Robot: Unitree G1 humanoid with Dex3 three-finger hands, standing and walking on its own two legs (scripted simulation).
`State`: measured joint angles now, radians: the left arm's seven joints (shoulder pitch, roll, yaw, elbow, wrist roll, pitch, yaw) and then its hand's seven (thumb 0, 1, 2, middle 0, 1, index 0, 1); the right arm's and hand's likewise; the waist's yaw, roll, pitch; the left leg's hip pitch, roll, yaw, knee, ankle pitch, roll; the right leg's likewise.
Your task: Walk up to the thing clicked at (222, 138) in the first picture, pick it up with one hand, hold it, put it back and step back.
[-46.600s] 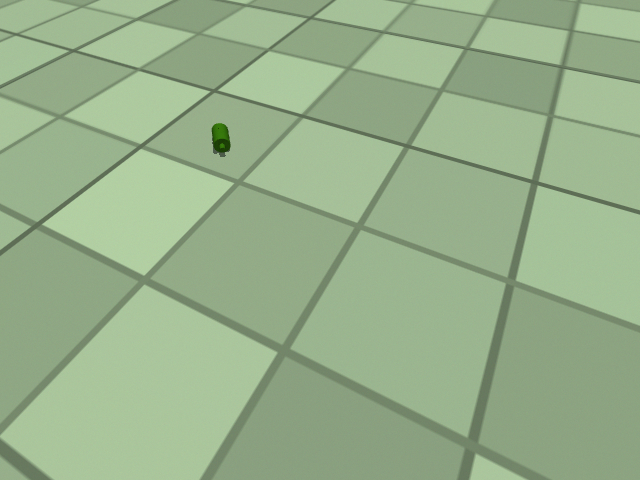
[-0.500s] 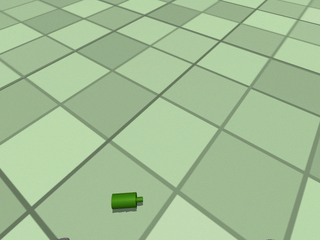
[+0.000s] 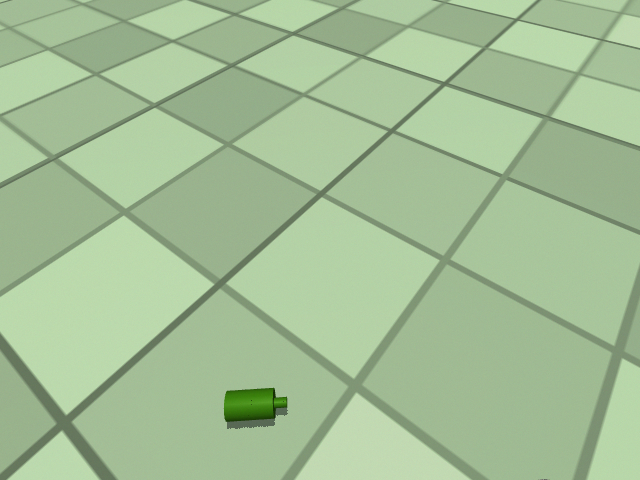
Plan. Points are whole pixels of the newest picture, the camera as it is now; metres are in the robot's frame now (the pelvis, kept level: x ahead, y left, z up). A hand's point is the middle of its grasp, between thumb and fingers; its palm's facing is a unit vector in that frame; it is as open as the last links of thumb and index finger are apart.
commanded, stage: stand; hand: left
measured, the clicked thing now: (257, 404) +0.44 +0.21 -0.74
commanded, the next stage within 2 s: walk up in 0.20 s
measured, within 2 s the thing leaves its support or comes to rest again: neither
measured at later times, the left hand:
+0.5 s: hand out of the picture +0.04 +0.25 -0.17, palm faces -0.01 -0.91 -0.42, open 7.3 cm
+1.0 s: hand out of the picture -0.07 +0.27 -0.17, palm faces +0.07 -0.93 -0.36, open 7.3 cm
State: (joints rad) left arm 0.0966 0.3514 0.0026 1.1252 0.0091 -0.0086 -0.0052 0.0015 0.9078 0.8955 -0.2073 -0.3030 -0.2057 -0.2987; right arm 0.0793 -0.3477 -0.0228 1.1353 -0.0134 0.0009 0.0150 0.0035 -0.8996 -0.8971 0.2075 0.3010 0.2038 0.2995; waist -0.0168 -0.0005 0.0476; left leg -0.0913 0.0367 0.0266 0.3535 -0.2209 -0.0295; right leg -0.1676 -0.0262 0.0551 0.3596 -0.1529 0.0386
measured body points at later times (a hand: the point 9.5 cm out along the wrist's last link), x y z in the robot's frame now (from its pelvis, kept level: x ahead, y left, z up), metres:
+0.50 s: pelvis -0.05 -0.03 -0.03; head +0.00 -0.04 +0.42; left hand +0.04 +0.30 -0.14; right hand +0.05 -0.35 -0.16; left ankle -0.02 +0.13 -0.75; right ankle +0.03 -0.14 -0.75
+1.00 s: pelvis -0.16 +0.00 -0.01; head -0.11 +0.02 +0.43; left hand -0.07 +0.32 -0.15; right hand -0.10 -0.32 -0.13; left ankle -0.19 +0.11 -0.75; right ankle -0.09 -0.15 -0.67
